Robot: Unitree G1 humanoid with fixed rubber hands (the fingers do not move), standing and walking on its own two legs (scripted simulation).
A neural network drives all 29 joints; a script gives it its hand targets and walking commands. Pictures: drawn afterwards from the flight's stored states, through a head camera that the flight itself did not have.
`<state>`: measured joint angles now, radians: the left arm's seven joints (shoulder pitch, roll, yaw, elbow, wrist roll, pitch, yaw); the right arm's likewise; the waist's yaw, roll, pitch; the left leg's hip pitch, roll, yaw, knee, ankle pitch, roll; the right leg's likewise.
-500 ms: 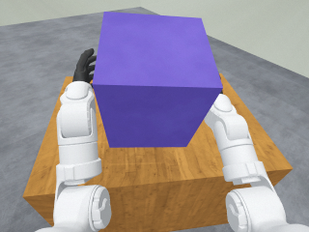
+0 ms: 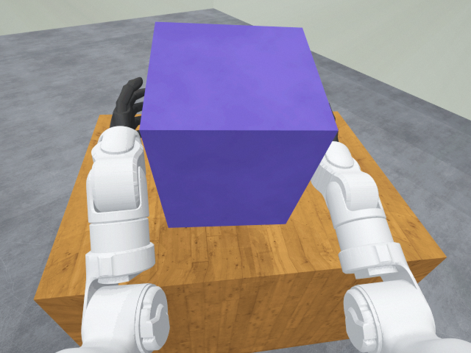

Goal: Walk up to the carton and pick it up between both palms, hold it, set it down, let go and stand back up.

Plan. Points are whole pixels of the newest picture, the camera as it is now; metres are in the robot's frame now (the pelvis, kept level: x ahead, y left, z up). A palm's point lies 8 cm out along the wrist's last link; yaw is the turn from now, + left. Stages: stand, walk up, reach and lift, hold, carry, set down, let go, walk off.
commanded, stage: hold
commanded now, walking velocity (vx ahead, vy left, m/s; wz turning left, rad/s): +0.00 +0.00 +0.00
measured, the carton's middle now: (229, 136) +0.39 -0.02 +0.21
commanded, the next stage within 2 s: none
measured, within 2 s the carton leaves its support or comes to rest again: neither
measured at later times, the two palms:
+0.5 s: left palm (116, 141) +0.36 +0.14 +0.23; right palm (318, 141) +0.36 -0.16 +0.21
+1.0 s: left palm (117, 133) +0.38 +0.14 +0.23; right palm (316, 134) +0.37 -0.16 +0.22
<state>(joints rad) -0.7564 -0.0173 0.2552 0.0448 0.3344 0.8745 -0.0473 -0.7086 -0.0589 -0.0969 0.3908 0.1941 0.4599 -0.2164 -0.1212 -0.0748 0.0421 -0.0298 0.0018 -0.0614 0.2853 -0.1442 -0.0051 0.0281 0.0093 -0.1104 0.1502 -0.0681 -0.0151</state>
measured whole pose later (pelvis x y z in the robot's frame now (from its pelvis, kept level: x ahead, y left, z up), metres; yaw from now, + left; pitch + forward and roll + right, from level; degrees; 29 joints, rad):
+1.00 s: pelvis +0.02 +0.01 +0.00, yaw -5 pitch -3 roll +0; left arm -0.67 -0.03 0.30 -0.24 0.30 1.14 -0.06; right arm -0.71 -0.07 -0.02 0.17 0.25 0.74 -0.27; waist -0.06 -0.05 0.01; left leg 0.12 0.00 0.03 -0.07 0.01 0.00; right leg 0.09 0.01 -0.02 -0.09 0.05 0.00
